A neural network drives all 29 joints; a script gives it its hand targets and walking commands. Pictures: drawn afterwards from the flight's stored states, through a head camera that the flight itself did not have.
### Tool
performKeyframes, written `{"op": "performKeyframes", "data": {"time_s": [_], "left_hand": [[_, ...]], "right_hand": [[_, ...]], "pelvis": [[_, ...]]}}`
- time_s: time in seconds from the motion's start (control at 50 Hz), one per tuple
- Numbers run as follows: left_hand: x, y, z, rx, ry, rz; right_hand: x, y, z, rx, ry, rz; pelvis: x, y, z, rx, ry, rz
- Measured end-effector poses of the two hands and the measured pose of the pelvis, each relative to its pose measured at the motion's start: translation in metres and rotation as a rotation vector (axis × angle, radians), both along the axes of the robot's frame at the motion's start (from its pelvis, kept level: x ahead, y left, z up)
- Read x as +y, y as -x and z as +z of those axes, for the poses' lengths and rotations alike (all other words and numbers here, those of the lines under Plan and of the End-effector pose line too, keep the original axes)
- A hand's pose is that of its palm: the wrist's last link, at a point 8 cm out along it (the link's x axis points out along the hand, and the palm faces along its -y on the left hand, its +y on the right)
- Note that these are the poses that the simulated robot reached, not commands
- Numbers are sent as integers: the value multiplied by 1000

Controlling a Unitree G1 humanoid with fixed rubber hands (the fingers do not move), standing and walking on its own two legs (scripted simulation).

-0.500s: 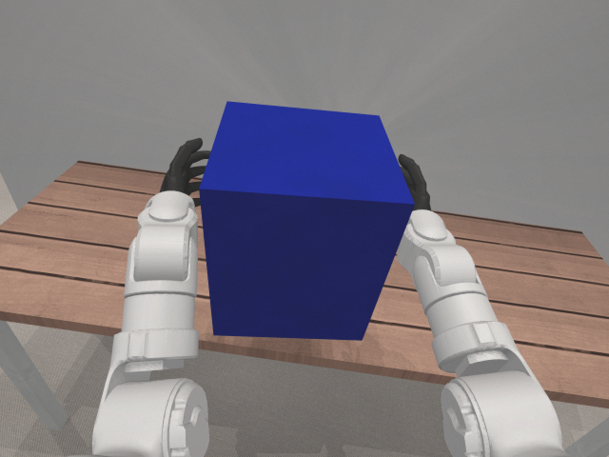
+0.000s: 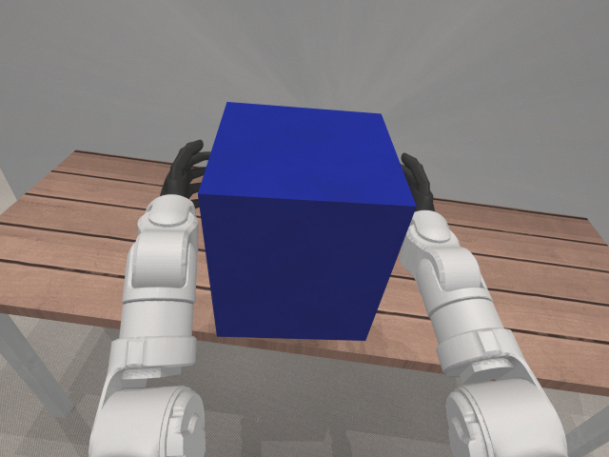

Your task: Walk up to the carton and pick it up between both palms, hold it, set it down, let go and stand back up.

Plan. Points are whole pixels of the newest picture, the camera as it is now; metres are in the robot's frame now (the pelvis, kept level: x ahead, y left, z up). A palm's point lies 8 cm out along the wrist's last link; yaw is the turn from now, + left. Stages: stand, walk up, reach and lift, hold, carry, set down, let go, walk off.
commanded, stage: hold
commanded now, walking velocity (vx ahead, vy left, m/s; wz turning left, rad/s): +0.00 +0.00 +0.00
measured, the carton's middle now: (298, 225) +0.39 +0.00 +0.14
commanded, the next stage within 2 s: set down in 0.28 s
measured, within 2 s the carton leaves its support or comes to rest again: neither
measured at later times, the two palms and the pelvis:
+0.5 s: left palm (172, 197) +0.36 +0.16 +0.20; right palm (414, 212) +0.37 -0.14 +0.19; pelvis +0.01 +0.01 +0.00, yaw +0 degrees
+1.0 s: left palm (191, 216) +0.39 +0.15 +0.15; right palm (405, 232) +0.39 -0.15 +0.14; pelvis +0.02 -0.01 +0.00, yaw +1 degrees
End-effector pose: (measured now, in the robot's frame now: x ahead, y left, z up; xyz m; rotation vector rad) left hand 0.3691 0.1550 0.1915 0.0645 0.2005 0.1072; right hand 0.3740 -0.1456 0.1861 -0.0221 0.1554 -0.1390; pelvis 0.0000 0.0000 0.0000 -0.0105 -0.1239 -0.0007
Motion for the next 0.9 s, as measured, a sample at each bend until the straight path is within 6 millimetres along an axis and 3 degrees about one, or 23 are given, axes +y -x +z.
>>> {"op": "performKeyframes", "data": {"time_s": [0.22,0.42,0.68,0.78,0.9], "left_hand": [[4,-5,11,-49,17,4],[6,2,7,-40,6,8],[0,-2,15,-110,-15,-11],[-3,-12,3,-80,-26,-22],[-3,-20,-26,-43,-19,-22]], "right_hand": [[4,-7,20,-48,-6,4],[5,-1,7,-38,-33,5],[1,4,-2,-112,-26,-20],[-1,-3,-16,-93,10,-22],[-2,-11,-39,-76,25,-20]], "pelvis": [[-2,-12,0,10,3,7],[4,-17,0,-18,6,1],[4,-3,0,-27,-2,-3],[0,-4,1,-24,-8,-3],[-4,-11,2,-11,-6,5]]}}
